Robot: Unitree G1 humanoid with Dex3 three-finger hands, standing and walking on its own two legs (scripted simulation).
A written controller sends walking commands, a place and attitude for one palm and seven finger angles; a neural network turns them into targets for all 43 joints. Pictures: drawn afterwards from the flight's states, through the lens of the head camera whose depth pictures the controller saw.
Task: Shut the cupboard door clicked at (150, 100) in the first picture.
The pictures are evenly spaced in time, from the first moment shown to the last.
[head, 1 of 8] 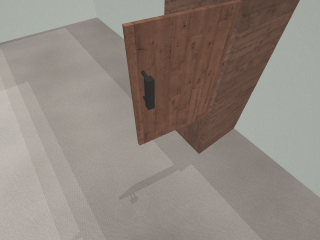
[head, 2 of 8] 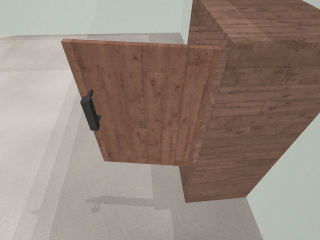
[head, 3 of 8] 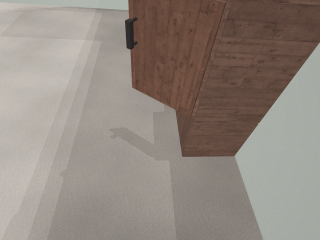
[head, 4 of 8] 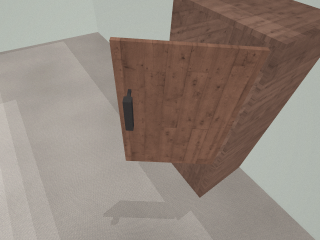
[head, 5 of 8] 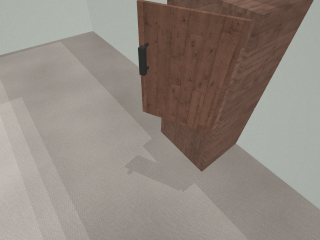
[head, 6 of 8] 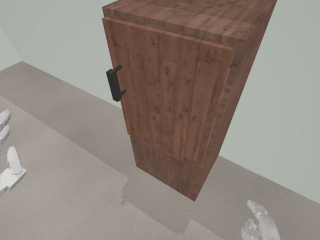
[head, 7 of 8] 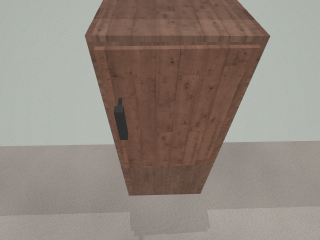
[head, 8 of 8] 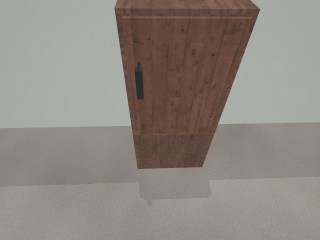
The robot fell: no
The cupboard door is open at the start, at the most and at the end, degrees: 81 81 0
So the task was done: yes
